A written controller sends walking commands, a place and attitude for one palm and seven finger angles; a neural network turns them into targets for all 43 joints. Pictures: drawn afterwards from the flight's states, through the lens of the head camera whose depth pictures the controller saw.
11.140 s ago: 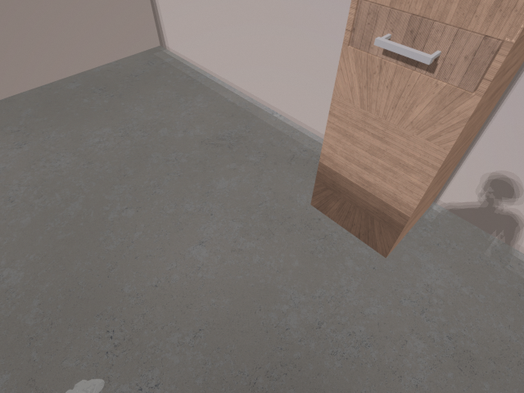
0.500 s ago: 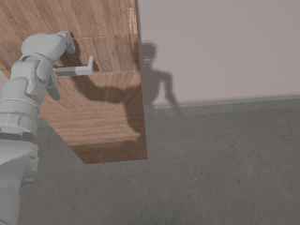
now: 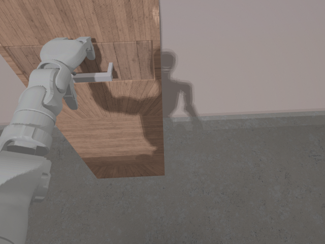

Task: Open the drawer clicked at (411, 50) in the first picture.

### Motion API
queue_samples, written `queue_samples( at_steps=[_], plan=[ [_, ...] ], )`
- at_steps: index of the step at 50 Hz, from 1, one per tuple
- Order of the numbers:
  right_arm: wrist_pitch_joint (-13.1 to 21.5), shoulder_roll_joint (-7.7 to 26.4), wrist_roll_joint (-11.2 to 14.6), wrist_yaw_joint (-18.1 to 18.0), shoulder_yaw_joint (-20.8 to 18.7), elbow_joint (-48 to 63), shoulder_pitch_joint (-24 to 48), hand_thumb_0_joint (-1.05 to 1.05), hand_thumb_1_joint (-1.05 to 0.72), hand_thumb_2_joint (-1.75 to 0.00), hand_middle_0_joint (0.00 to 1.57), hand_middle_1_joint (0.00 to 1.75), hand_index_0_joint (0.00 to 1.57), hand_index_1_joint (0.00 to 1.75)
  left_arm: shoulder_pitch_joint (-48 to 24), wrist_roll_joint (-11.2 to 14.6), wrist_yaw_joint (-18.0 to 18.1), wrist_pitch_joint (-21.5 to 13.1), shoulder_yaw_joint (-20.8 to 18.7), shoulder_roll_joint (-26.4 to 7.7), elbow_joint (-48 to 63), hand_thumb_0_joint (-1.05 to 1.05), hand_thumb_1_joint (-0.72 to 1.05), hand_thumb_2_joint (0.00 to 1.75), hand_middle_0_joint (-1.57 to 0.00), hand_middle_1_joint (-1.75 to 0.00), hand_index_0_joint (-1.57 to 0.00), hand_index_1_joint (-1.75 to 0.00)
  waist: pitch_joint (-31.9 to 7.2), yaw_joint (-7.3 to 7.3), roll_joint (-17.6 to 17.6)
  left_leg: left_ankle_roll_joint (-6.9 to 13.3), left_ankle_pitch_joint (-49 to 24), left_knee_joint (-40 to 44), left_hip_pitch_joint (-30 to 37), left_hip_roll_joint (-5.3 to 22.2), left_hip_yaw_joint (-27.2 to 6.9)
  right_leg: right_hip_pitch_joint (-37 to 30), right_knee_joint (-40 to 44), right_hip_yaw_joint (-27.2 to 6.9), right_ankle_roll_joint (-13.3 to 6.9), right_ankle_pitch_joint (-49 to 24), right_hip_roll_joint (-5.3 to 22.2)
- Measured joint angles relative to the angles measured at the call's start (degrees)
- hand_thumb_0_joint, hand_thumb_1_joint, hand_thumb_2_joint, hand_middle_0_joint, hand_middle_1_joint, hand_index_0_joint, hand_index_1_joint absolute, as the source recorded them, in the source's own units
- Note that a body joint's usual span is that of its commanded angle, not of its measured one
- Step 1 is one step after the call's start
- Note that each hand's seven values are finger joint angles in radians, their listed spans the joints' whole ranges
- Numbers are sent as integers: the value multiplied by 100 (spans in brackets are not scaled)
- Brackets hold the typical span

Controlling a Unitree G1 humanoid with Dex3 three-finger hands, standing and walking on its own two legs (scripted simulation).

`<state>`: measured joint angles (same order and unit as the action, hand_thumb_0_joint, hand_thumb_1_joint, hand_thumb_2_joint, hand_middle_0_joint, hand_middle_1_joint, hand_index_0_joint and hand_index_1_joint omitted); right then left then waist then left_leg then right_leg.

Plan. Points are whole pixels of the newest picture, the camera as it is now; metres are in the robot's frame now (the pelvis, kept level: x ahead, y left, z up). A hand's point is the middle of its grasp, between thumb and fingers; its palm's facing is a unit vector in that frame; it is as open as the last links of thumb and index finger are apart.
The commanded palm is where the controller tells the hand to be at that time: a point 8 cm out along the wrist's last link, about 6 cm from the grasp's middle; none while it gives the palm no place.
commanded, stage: move the hooked fingers above the handle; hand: left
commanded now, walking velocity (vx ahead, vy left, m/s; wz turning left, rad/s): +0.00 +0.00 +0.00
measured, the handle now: (83, 72) +0.55 +0.23 +0.11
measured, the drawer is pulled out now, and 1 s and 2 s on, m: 0.00 0.00 0.00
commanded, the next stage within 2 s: lower the fingers behind the handle in 0.26 s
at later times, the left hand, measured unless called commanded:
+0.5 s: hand (75, 70) +0.49 +0.22 +0.16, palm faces +0.00 -0.02 -1.00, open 13.8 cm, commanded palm +0.47 +0.23 +0.22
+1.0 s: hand (75, 82) +0.49 +0.23 +0.13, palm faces -0.04 -0.01 -1.00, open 13.8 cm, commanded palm +0.48 +0.23 +0.18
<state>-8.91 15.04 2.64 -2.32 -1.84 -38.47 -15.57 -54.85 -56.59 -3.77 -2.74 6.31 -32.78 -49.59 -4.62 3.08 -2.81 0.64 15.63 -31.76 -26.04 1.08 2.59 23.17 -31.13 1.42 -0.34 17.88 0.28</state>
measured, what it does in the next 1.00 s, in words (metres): stands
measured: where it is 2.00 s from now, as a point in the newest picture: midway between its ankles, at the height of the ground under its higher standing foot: outside the picture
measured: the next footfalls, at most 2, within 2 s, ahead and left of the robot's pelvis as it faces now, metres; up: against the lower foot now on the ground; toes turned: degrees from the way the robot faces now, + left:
none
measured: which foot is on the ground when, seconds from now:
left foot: down 0.00-1.00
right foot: down 0.00-1.00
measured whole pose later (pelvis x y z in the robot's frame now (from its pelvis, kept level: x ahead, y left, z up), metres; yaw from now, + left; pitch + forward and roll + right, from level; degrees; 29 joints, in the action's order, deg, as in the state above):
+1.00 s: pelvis +0.00 +0.00 -0.01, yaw -1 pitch +13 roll +0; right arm -8.3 15.6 2.0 -2.5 -2.2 -38.8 -17.5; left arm -54.2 -59.0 1.7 -3.2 3.1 -34.0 -56.1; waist -5.5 5.0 -2.5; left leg 0.3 16.9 -35.1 -30.6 2.0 2.6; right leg 27.7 -33.9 1.2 -0.6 18.8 -0.5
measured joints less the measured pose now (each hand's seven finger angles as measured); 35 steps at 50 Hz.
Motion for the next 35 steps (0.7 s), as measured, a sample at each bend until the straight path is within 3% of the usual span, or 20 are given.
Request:
queue_samples(
  at_steps=[6,10,16,21,26,31,35],
  plan=[
    [36,13,-19,-9,46,-4,31,1,-91,-90,20,30,20,30,-256,-72,130,48,-116,-51,-304,0,-49,30,-32,-120,-32,-120,-30,62,14,-12,3,-36,-66,14,-2,73,-43,0,-10,5,-13],
    [18,37,0,-20,42,3,-55,1,-91,-90,20,30,20,30,-384,-112,30,210,-79,-178,-519,0,-49,30,-32,-120,-31,-120,-32,102,2,-20,1,-33,-87,31,9,100,-42,-13,-16,-2,-29],
    [-32,74,0,-64,-15,-49,-265,1,-91,-90,20,30,20,30,-205,-6,-205,-42,-87,-180,-250,0,-49,30,-32,-120,-31,-120,-7,90,-5,-24,8,-15,-58,43,12,69,-9,-18,-23,-6,-44],
    [-38,85,-22,-47,-37,-107,-323,1,-91,-90,20,30,20,30,-43,-6,-19,-256,-269,-151,-111,0,-49,30,-32,-120,-31,-120,-5,115,-6,-32,28,-38,-82,63,34,103,-29,-42,-30,2,-61],
    [-32,78,-32,0,-55,-104,-321,1,-91,-90,20,30,20,30,57,-102,213,-78,-400,-198,-205,0,-49,30,-32,-120,-31,-120,-42,125,-29,-38,34,-45,-128,85,70,168,-42,-79,-35,-5,-82],
    [-41,58,-15,12,-81,-96,-312,1,-91,-90,20,30,20,30,175,-85,171,52,-262,-158,-153,0,-49,30,-32,-120,-31,-120,-58,81,-42,-38,34,-46,-112,81,43,133,-28,-53,-36,-1,-80],
    [-29,50,-10,-18,-55,-93,-232,1,-91,-90,20,30,20,30,218,-58,146,-69,-219,-87,-154,0,-49,30,-32,-120,-31,-120,-44,80,-15,-39,39,-76,-118,69,6,123,-54,-17,-38,17,-69]
  ],
)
